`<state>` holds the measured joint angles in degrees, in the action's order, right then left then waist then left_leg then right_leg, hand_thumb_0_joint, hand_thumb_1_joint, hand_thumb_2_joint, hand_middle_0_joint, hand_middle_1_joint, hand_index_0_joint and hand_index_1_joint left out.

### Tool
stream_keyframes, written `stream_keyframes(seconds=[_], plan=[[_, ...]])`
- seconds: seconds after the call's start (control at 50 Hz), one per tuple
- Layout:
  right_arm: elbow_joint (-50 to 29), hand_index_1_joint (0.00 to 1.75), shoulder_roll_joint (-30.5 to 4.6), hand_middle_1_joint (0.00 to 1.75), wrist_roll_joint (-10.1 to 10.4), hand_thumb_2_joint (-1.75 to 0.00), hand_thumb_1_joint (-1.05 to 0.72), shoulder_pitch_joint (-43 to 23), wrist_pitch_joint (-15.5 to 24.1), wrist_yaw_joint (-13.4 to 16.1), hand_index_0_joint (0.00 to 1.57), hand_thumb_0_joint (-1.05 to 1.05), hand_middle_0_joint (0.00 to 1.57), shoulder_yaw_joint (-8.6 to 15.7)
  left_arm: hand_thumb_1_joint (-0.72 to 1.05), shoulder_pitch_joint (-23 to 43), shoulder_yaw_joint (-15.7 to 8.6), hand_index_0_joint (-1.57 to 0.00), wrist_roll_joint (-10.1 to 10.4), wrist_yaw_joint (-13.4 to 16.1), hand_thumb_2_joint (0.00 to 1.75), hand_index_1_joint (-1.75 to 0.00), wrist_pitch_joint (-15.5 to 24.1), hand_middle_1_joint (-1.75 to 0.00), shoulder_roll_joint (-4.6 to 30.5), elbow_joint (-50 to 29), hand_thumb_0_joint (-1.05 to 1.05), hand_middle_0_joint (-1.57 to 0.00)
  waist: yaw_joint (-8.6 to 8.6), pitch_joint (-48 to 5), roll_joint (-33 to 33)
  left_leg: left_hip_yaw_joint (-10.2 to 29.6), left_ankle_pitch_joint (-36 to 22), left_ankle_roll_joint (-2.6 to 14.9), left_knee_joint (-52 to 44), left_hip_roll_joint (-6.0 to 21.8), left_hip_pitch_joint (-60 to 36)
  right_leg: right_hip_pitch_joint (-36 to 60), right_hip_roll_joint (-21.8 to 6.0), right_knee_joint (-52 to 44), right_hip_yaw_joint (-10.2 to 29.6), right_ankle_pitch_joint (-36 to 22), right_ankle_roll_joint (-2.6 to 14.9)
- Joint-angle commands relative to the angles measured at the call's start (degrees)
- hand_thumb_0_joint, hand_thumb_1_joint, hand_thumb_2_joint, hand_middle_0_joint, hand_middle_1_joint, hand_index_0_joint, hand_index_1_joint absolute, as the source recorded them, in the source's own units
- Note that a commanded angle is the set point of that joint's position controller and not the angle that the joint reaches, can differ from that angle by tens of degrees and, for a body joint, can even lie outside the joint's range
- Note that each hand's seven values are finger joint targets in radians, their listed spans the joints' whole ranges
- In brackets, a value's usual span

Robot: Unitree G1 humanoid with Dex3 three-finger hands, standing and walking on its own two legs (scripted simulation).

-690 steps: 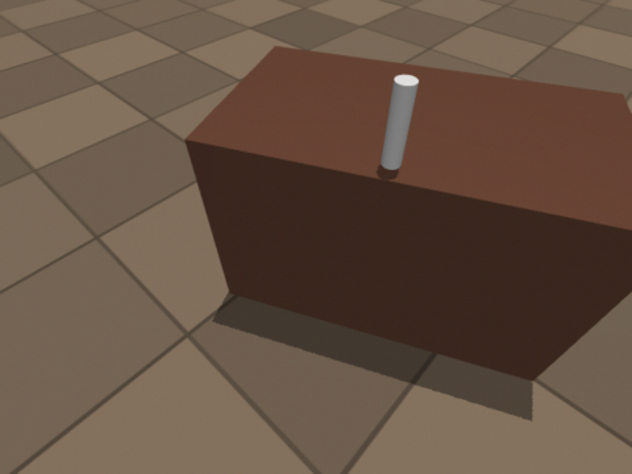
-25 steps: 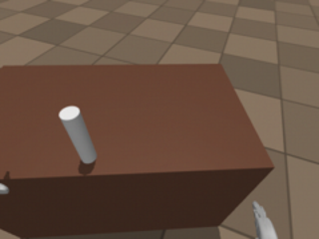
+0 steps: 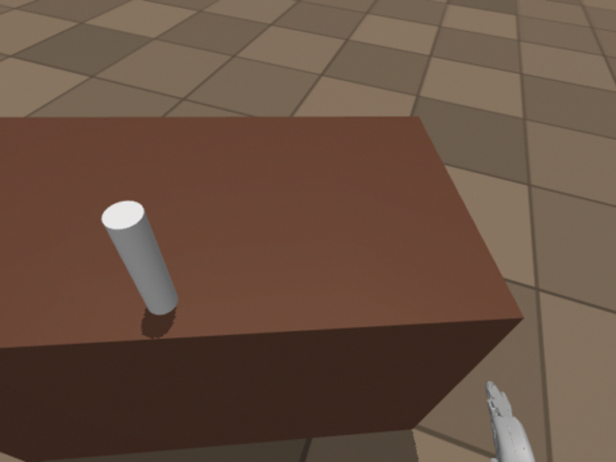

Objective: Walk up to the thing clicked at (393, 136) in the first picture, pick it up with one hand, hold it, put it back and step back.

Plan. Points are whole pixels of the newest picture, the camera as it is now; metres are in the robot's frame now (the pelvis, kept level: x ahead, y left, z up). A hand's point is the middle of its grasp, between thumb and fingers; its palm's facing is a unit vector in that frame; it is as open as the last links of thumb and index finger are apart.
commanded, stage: go down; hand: left
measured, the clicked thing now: (145, 264) +0.39 +0.23 +0.04
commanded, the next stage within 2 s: approach in 1.40 s
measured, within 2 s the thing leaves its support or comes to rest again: neither
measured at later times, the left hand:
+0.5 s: hand out of the picture +0.29 +0.42 +0.11, palm faces +0.27 -0.96 -0.02, open 17.5 cm
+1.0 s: hand out of the picture +0.27 +0.41 +0.10, palm faces +0.26 -0.97 -0.01, open 17.4 cm
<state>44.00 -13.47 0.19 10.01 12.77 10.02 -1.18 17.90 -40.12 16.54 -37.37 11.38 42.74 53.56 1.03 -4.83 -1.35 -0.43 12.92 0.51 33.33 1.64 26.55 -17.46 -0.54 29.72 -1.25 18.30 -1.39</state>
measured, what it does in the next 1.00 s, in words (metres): stands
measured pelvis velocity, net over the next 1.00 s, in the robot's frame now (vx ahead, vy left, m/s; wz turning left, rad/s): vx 0.00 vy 0.00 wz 0.02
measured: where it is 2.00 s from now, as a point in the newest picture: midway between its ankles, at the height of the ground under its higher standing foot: outside the picture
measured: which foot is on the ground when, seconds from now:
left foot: down 0.00-1.00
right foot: down 0.00-1.00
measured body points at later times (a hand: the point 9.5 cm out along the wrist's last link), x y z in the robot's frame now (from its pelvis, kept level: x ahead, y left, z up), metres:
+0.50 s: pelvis +0.01 +0.00 -0.01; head +0.04 +0.03 +0.44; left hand +0.27 +0.47 +0.11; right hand +0.17 -0.26 -0.08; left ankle +0.04 +0.11 -0.73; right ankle -0.04 -0.14 -0.73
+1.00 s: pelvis +0.00 +0.00 -0.01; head +0.03 +0.03 +0.44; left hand +0.25 +0.47 +0.10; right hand +0.17 -0.25 -0.08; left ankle +0.04 +0.11 -0.73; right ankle -0.04 -0.14 -0.73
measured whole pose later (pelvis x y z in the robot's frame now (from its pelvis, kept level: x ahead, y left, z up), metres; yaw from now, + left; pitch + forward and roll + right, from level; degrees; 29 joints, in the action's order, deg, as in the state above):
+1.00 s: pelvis +0.00 +0.00 -0.01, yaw +1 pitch +8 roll -2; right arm 39.9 -13.3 0.1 12.5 13.3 11.1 -1.2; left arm 14.6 -42.7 17.1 -40.0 10.7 43.5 50.4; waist 0.5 -6.4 -1.5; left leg 0.8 16.0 0.7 39.9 1.3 32.3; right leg -22.3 -0.7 35.8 -2.4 21.7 -1.6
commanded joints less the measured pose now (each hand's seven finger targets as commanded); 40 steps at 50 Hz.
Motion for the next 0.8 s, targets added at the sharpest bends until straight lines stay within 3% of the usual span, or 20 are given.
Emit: stream_keyframes(seconds=[0.0, 0.02, 0.06, 0.08, 0.1, 0.18, 0.22, 0.28, 0.3, 0.34, 0.38, 0.42, 0.46, 0.5, 0.54, 0.66, 0.68, 0.72, 0.74, 0.78], plan=[[-7.5, 0.05, -9.96, 0.05, 0.01, -0.06, 0.52, -4.61, 3.27, 1.22, 0.05, 0.0, 0.05, 3.75, -0.56, 15.48, -4.73, -0.04, 1.66, 0.22, 0.06, -0.04, 3.18, -0.03, 24.65, -10.85, 0.0, -0.04, -0.69, -12.55, 10.97, 2.0, -10.31, 0.14, -3.33, -0.41, -16.34, -6.86, 1.5, -3.54, -1.82, -9.29, 2.24], [-5.88, 0.05, -9.29, 0.05, 0.04, -0.06, 0.52, -3.65, 3.03, 1.11, 0.05, 0.0, 0.05, 3.57, -0.55, 15.75, -4.17, -0.04, 1.59, 0.39, 0.06, -0.04, 3.04, -0.03, 24.53, -10.31, 0.0, -0.04, -0.52, -11.66, 11.46, 1.76, -9.5, 0.26, -3.1, -0.61, -15.7, -7.64, 1.45, -3.48, -1.66, -8.9, 2.3], [-8.05, 0.05, -10.34, 0.05, -0.19, -0.06, 0.52, -4.62, 3.54, 1.23, 0.05, 0.0, 0.05, 4.35, -0.55, 17.52, -5.51, -0.04, 1.5, 0.34, 0.06, -0.04, 3.64, -0.03, 26.29, -11.17, 0.0, -0.04, -0.26, -13.39, 11.06, 1.86, -9.19, 0.28, -2.36, -0.42, -16.04, -7.62, 1.45, -3.12, -1.68, -8.65, 2.1], [-8.11, 0.05, -9.31, 0.05, -0.26, -0.06, 0.52, -3.86, 3.51, 1.25, 0.05, 0.0, 0.05, 3.07, -0.54, 16.57, -4.67, -0.04, 1.28, 0.39, 0.07, -0.04, 3.32, -0.03, 25.34, -9.12, 0.0, -0.04, 0.06, -13.77, 9.57, 1.74, -10.54, 0.69, -1.67, -0.66, -15.88, -7.59, 1.39, -2.91, -1.59, -9.98, 1.94], [-8.68, 0.05, -10.36, 0.05, -0.17, -0.06, 0.52, -4.41, 3.49, 1.37, 0.05, 0.0, 0.05, 4.22, -0.55, 17.36, -4.72, -0.04, 1.14, 0.37, 0.06, -0.04, 3.62, -0.03, 25.94, -10.18, 0.0, -0.04, 0.35, -13.33, 10.47, 1.61, -9.74, 0.56, -1.81, -0.68, -15.81, -7.95, 1.34, -3.01, -1.48, -9.54, 1.87], [-10.05, 0.05, -10.42, 0.05, -0.13, -0.06, 0.53, -3.87, 3.63, 1.44, 0.05, 0.0, 0.05, 4.22, -0.55, 16.39, -5.92, -0.04, 1.09, -0.26, 0.07, -0.05, 3.92, -0.04, 27.74, -9.02, 0.0, -0.04, -0.43, -13.27, 10.77, 1.69, -8.54, 0.59, -0.99, -0.93, -14.01, -8.8, 1.21, -2.09, -1.41, -8.39, 2.02], [-7.91, 0.05, -8.75, 0.05, -0.18, -0.06, 0.53, -1.81, 3.41, 1.18, 0.05, 0.0, 0.05, 3.16, -0.55, 14.27, -5.46, -0.04, 1.16, -0.85, 0.07, -0.05, 3.61, -0.04, 26.32, -7.42, 0.0, -0.04, -0.47, -14.25, 11.24, 2.02, -10.15, 0.65, -0.35, -0.78, -14.52, -9.82, 1.39, -1.34, -1.67, -9.11, 2.09], [-10.05, 0.05, -10.1, 0.05, -0.13, -0.06, 0.52, -2.27, 3.67, 1.53, 0.05, 0.0, 0.05, 3.69, -0.56, 13.56, -6.8, -0.04, 1.73, -1.07, 0.06, -0.05, 3.68, -0.04, 28.02, -7.97, 0.0, -0.04, -0.47, -15.33, 9.99, 1.85, -11.23, 0.96, 0.51, -1.05, -13.98, -8.46, 1.21, -1.14, -1.52, -10.58, 1.69], [-8.45, 0.05, -8.14, 0.05, -0.08, -0.06, 0.53, -1.62, 3.38, 1.26, 0.05, 0.0, 0.05, 2.0, -0.56, 13.84, -6.2, -0.04, 1.72, -1.28, 0.07, -0.05, 3.57, -0.04, 27.19, -8.56, 0.0, -0.04, -1.03, -14.85, 10.9, 2.0, -11.32, 0.89, 0.55, -1.05, -13.72, -9.09, 1.26, -0.84, -1.51, -10.2, 1.89], [-11.08, 0.05, -10.89, 0.05, -0.19, -0.06, 0.52, -3.5, 3.86, 1.83, 0.05, 0.0, 0.05, 4.43, -0.54, 16.4, -7.31, -0.04, 1.45, -0.93, 0.06, -0.05, 4.12, -0.04, 29.73, -12.72, 0.0, -0.05, -0.85, -16.43, 12.93, 1.81, -10.59, 0.58, 0.5, -1.1, -14.75, -9.08, 1.16, -0.85, -1.4, -9.58, 1.99], [-11.53, 0.05, -9.63, 0.05, -0.21, -0.06, 0.52, -3.19, 3.84, 1.79, 0.05, 0.0, 0.05, 3.19, -0.54, 14.17, -6.39, -0.04, 1.21, -0.82, 0.07, -0.05, 3.46, -0.04, 27.48, -11.37, 0.0, -0.04, -0.66, -16.29, 11.35, 2.13, -10.86, 0.7, 0.57, -0.95, -15.15, -9.39, 1.33, -0.78, -1.67, -9.61, 1.92], [-8.18, 0.05, -9.24, 0.05, 0.08, -0.06, 0.52, -0.97, 3.43, 1.93, 0.05, 0.0, 0.05, 3.56, -0.53, 12.31, -6.74, -0.04, 1.71, -0.99, 0.07, -0.05, 3.06, -0.05, 27.2, -11.2, 0.0, -0.04, -0.85, -13.92, 12.12, 2.07, -10.72, 0.51, 0.36, -0.95, -14.42, -10.3, 1.48, -0.59, -1.83, -9.17, 2.12], [-12.06, 0.05, -11.82, 0.05, -0.01, -0.06, 0.52, -2.0, 3.88, 2.15, 0.05, 0.0, 0.05, 5.11, -0.53, 11.75, -6.83, -0.04, 2.02, -1.18, 0.06, -0.05, 2.95, -0.04, 26.79, -11.03, 0.0, -0.04, -0.2, -15.81, 9.58, 2.6, -12.79, 0.7, 0.9, -0.72, -14.75, -9.5, 1.56, -0.21, -2.04, -10.69, 1.96], [-9.96, 0.05, -9.34, 0.05, 0.17, -0.06, 0.52, -0.98, 3.73, 2.02, 0.05, 0.0, 0.05, 3.32, -0.52, 10.89, -6.86, -0.04, 2.26, -1.53, 0.06, -0.05, 3.28, -0.04, 26.6, -12.32, 0.0, -0.04, -0.87, -14.02, 11.92, 2.04, -11.73, 0.62, 0.75, -1.03, -14.06, -9.62, 1.38, -0.24, -1.97, -10.04, 2.06], [-11.45, 0.05, -9.76, 0.05, 0.25, -0.06, 0.52, -0.35, 3.78, 1.99, 0.05, 0.0, 0.05, 3.67, -0.52, 9.36, -6.22, -0.04, 2.52, -1.94, 0.06, -0.05, 3.04, -0.04, 24.79, -11.87, 0.0, -0.04, -0.58, -14.24, 10.68, 2.67, -13.0, 0.5, 0.78, -0.58, -14.37, -10.07, 1.68, 0.32, -2.37, -10.11, 2.16], [-10.08, 0.05, -9.84, 0.05, 0.1, -0.06, 0.52, 0.53, 3.75, 1.92, 0.05, 0.0, 0.05, 4.1, -0.53, 10.9, -7.57, -0.04, 2.88, -2.21, 0.06, -0.05, 3.16, -0.05, 26.52, -15.65, 0.0, -0.04, -1.25, -15.39, 12.65, 2.59, -13.87, 0.49, 1.55, -0.78, -15.01, -9.94, 1.34, 0.57, -2.3, -10.74, 2.06], [-13.09, 0.05, -10.54, 0.05, 0.07, -0.06, 0.52, -1.35, 4.06, 2.14, 0.05, 0.0, 0.05, 4.25, -0.52, 10.15, -7.16, -0.04, 2.61, -2.23, 0.05, -0.05, 2.93, -0.04, 25.94, -15.11, 0.0, -0.04, -0.64, -15.71, 11.4, 2.6, -13.93, 0.58, 1.46, -0.82, -15.49, -9.73, 1.34, 0.46, -2.32, -10.96, 1.96], [-10.35, 0.05, -9.19, 0.05, 0.17, -0.06, 0.52, -0.55, 3.74, 2.13, 0.05, 0.0, 0.05, 3.41, -0.5, 10.47, -6.86, -0.04, 2.74, -2.27, 0.05, -0.04, 2.89, -0.04, 25.39, -15.24, 0.0, -0.04, -1.0, -12.9, 11.8, 2.18, -10.9, 0.69, 1.24, -1.19, -13.21, -10.41, 1.12, 0.16, -1.95, -9.21, 1.97], [-10.44, 0.05, -10.18, 0.05, 0.3, -0.06, 0.52, -0.54, 3.74, 2.21, 0.05, 0.0, 0.05, 4.39, -0.5, 9.89, -7.26, -0.04, 2.84, -2.23, 0.06, -0.04, 2.89, -0.04, 25.83, -14.31, 0.0, -0.04, -0.8, -12.72, 11.61, 2.57, -10.11, 0.55, 0.93, -1.01, -13.06, -10.86, 1.33, 0.41, -2.18, -8.11, 2.16], [-10.46, 0.05, -8.64, 0.05, 0.14, -0.06, 0.52, -0.81, 3.78, 2.01, 0.05, 0.0, 0.05, 2.82, -0.52, 9.77, -6.5, -0.04, 3.08, -2.61, 0.05, -0.04, 3.12, -0.04, 24.43, -14.46, 0.0, -0.05, -0.92, -13.63, 11.45, 2.48, -10.62, 0.74, 1.35, -1.05, -13.26, -10.63, 1.23, 0.62, -2.26, -8.69, 2.05]])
